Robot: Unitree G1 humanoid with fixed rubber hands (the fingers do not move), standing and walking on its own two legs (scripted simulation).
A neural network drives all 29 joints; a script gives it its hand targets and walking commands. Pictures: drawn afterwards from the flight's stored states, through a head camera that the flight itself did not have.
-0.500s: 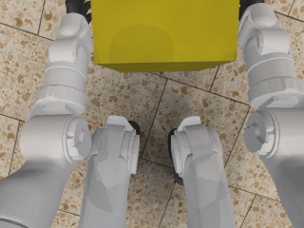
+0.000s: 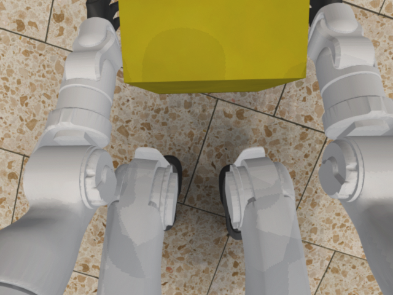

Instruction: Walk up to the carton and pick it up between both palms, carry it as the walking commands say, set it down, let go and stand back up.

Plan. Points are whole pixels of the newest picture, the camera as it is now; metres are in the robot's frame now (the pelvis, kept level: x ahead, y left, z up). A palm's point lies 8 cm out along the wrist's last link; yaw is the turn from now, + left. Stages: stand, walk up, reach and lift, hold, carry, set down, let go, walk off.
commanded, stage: set down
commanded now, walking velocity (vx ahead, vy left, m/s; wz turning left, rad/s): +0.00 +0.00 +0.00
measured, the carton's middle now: (209, 31) +0.53 -0.01 -0.23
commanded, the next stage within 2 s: none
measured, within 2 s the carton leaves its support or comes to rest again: neither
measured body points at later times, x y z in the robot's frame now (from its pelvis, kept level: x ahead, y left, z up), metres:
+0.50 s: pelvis -0.01 +0.00 -0.01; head +0.34 -0.01 +0.27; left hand +0.54 +0.16 -0.16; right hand +0.55 -0.18 -0.15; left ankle +0.12 +0.10 -0.33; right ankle +0.10 -0.09 -0.33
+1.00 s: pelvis +0.00 +0.00 +0.00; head +0.36 -0.01 +0.26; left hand +0.55 +0.17 -0.17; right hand +0.55 -0.19 -0.17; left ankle +0.12 +0.10 -0.33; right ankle +0.10 -0.09 -0.33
